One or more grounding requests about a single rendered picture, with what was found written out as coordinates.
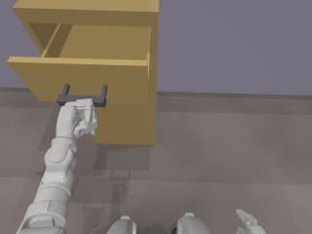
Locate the robot left shin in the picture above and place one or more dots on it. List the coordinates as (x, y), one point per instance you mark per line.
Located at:
(125, 217)

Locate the handle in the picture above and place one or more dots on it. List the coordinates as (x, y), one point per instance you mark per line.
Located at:
(98, 101)

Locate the right robot hand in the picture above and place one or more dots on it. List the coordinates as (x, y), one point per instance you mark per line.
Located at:
(250, 222)

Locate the cabinet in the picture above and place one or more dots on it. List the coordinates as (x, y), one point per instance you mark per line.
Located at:
(118, 123)

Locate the left robot hand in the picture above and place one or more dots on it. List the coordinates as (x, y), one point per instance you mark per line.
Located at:
(69, 118)

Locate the drawer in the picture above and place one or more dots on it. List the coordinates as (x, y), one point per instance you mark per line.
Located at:
(87, 57)

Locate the left robot forearm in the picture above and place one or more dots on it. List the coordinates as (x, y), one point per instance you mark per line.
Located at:
(49, 207)

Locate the left robot thigh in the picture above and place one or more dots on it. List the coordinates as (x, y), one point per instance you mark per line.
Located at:
(123, 226)

